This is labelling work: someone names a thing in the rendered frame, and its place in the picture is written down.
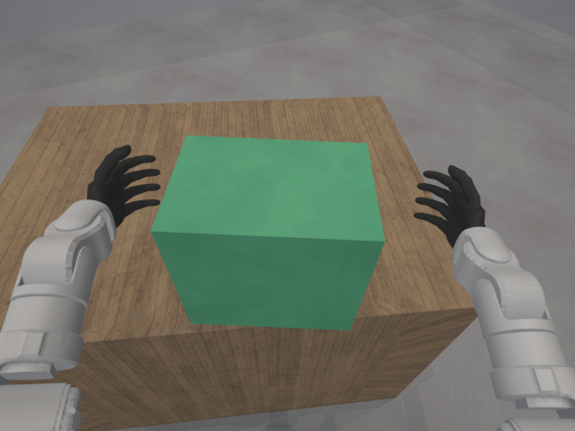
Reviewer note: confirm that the robot right forearm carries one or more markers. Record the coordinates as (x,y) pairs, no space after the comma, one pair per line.
(529,366)

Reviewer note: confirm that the left robot upper arm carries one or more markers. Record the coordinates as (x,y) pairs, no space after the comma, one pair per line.
(40,407)

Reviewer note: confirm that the right robot hand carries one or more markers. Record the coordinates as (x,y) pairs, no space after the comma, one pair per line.
(464,208)

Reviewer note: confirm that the pedestal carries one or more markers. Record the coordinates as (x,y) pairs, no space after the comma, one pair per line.
(142,362)

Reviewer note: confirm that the carton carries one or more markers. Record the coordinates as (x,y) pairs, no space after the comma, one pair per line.
(270,232)

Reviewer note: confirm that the robot left forearm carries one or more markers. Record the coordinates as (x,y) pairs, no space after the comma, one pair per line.
(41,330)

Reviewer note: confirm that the left robot hand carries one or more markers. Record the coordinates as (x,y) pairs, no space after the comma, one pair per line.
(109,183)

